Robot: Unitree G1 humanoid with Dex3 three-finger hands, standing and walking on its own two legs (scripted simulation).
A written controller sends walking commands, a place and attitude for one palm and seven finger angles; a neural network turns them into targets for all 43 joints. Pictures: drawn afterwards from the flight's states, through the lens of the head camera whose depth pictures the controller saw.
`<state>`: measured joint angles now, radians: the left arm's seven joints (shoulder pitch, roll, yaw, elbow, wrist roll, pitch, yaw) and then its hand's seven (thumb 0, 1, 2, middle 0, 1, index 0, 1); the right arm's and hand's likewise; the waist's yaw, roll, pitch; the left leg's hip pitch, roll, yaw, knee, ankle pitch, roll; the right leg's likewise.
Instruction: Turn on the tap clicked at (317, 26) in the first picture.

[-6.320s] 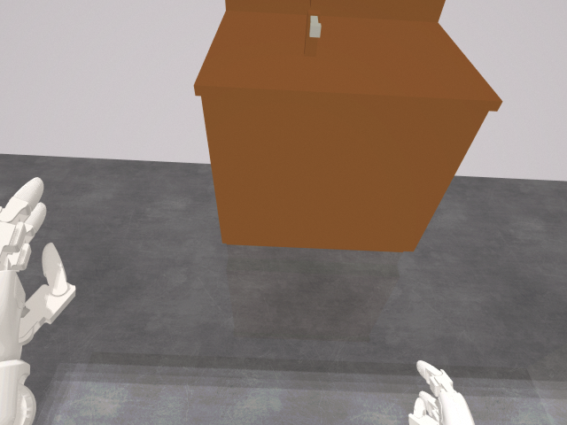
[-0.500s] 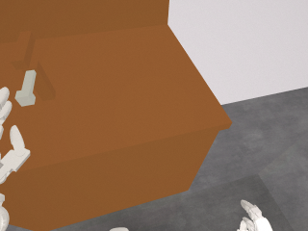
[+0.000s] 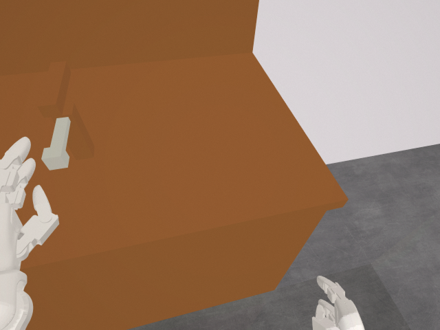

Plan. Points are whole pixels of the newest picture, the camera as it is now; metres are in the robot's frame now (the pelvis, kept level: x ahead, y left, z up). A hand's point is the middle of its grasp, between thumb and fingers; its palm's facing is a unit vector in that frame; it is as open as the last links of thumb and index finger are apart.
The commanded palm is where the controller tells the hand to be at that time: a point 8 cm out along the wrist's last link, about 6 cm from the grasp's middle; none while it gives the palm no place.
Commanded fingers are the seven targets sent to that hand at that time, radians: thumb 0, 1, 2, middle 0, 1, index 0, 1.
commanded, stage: come to a stop and stand still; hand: left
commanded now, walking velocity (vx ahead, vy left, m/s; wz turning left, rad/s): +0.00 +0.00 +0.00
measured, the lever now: (56, 157) +0.33 +0.31 +0.14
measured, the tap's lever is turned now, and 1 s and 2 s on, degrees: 0 0 0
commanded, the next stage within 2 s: look again from close up in 0.38 s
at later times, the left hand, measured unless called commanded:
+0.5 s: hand (35, 197) +0.24 +0.28 +0.17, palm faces +0.44 -0.83 -0.35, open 7.4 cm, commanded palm +0.16 +0.30 +0.17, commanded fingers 0.00 0.90 0.90 -0.20 -0.30 -0.20 -0.30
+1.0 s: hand (27, 215) +0.22 +0.29 +0.15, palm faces +0.37 -0.87 -0.32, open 7.4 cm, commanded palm +0.15 +0.32 +0.17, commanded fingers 0.00 0.90 0.90 -0.20 -0.30 -0.20 -0.30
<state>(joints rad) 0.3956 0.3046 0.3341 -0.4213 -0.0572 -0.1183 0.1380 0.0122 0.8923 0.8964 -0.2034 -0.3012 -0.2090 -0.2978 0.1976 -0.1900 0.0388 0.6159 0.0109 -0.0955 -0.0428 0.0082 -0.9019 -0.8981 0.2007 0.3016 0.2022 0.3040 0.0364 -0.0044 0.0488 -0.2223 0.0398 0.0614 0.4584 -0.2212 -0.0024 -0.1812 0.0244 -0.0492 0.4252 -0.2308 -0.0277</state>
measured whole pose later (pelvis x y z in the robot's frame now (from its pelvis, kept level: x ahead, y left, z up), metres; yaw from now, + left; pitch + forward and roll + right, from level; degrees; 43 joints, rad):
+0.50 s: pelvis -0.01 +0.02 +0.00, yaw -2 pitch -1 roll -1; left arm 0.28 0.35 0.39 -0.38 -0.05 -0.18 0.13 0.01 0.90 0.90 -0.20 -0.30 -0.20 -0.30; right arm 0.18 -0.22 0.00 0.57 0.02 -0.14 0.00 0.01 -0.90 -0.90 0.20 0.30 0.20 0.30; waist 0.04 0.00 0.10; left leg -0.24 0.02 0.10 0.47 -0.21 0.03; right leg -0.21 0.01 -0.02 0.44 -0.21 0.00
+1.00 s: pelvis -0.01 +0.05 +0.00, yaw -1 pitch -2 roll -1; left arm 0.38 0.34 0.33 -0.45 -0.03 -0.20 0.11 0.01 0.89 0.90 -0.20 -0.30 -0.21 -0.30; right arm 0.19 -0.18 0.02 0.57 0.02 -0.15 -0.02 0.01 -0.90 -0.90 0.20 0.30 0.20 0.30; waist 0.03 -0.05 0.08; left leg -0.22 -0.01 0.10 0.46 -0.22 0.06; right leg -0.18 -0.02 -0.01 0.41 -0.20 0.03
